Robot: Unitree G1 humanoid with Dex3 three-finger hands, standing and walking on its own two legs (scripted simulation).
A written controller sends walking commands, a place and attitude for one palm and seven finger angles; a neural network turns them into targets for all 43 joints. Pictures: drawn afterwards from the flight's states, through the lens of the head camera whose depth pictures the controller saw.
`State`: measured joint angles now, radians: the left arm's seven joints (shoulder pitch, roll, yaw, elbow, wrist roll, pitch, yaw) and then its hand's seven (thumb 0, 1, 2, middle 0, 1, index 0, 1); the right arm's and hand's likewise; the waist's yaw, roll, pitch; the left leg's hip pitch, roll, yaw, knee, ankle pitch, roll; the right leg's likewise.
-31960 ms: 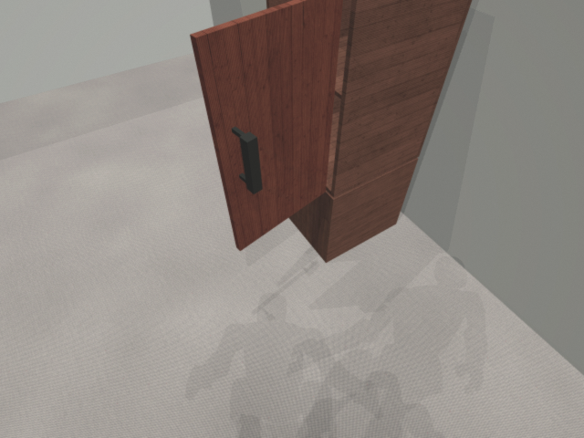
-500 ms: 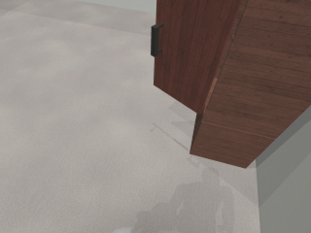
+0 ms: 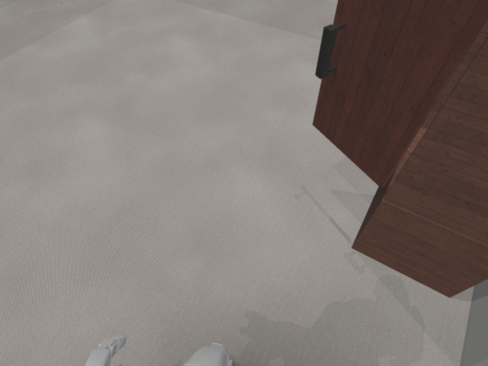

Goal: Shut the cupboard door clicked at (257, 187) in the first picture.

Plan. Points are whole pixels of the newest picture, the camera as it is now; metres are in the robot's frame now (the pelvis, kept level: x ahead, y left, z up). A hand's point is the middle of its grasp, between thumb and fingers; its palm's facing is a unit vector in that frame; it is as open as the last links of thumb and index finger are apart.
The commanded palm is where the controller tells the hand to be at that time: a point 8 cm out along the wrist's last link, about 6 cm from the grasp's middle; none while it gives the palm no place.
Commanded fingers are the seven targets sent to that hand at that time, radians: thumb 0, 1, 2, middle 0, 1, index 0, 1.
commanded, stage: walk to a spot facing it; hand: left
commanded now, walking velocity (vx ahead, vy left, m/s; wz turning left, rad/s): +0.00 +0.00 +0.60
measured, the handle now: (331, 51) +0.91 -0.21 -0.01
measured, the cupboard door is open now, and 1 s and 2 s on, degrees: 63 63 63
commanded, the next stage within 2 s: turn to face it in 1.80 s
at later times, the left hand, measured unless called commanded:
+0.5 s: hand out of the picture -0.01 +0.23 -0.16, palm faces +0.36 -0.89 -0.27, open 7.4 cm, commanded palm none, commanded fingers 0.00 0.90 0.90 -0.20 -0.30 -0.20 -0.30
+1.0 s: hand out of the picture -0.01 +0.15 -0.16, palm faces +0.67 -0.71 -0.21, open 7.4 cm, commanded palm none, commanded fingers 0.00 0.90 0.90 -0.20 -0.30 -0.20 -0.30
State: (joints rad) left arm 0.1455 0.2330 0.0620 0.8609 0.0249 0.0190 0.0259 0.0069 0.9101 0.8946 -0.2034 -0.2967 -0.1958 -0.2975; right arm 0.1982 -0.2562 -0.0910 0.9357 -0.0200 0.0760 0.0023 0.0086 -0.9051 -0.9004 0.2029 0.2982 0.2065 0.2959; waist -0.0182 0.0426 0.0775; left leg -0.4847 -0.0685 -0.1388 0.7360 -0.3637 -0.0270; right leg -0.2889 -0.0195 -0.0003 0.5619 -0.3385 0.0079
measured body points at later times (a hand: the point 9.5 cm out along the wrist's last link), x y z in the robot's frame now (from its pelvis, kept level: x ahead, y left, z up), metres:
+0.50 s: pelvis +0.01 +0.00 +0.00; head +0.06 +0.04 +0.45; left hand -0.02 +0.28 -0.14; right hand +0.19 -0.21 -0.13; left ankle -0.02 +0.12 -0.73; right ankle +0.03 -0.14 -0.67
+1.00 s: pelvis +0.12 +0.03 +0.01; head +0.16 +0.07 +0.45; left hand -0.05 +0.19 -0.14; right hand +0.35 -0.11 -0.14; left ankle +0.10 +0.18 -0.69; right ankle +0.10 -0.12 -0.73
